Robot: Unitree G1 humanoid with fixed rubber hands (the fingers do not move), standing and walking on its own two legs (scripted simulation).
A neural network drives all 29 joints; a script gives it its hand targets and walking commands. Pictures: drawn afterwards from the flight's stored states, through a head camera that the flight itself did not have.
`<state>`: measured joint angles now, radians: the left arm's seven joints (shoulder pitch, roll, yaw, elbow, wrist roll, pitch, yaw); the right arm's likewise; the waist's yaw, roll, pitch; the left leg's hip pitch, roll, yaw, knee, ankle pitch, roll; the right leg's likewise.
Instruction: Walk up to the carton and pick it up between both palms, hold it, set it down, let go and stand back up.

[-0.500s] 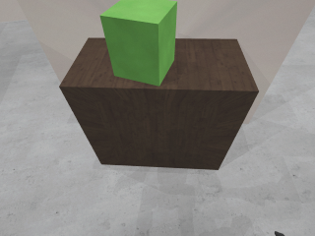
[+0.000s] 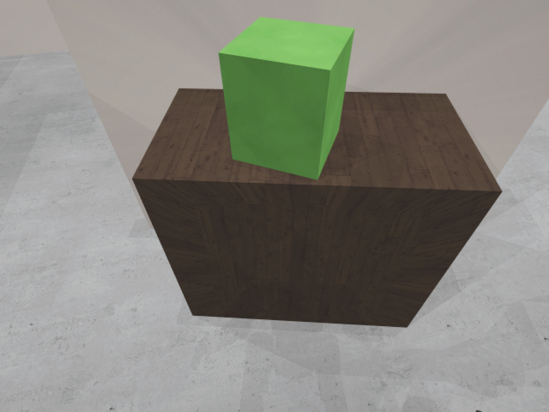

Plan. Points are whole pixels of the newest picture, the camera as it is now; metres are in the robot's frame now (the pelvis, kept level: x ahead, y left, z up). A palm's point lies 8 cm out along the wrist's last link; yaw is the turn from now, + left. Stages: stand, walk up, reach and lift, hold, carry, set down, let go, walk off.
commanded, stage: walk up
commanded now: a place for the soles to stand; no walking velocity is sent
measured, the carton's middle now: (289, 98) +0.73 -0.01 +0.10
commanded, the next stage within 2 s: none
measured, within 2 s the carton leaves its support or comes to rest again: neither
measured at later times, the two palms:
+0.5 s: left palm (85, 382) +0.19 +0.29 -0.06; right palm out of the picture +0.14 -0.33 -0.11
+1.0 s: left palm (86, 325) +0.29 +0.34 -0.08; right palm (461, 350) +0.25 -0.29 -0.08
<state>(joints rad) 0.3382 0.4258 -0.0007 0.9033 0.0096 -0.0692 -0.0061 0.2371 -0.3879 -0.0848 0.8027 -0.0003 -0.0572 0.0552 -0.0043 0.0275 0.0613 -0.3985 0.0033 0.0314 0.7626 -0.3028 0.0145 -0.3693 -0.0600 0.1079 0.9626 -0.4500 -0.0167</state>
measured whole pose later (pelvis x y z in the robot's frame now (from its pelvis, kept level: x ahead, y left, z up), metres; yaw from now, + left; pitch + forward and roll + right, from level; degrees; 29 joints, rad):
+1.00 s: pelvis +0.21 +0.03 +0.01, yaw -2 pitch -1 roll -1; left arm 0.28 0.42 0.00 0.82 0.00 -0.06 0.01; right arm 0.30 -0.39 -0.08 0.80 0.00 -0.02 0.03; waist 0.00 0.00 0.08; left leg -0.37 0.01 0.00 0.67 -0.29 0.01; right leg -0.40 -0.05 0.00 0.87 -0.46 -0.01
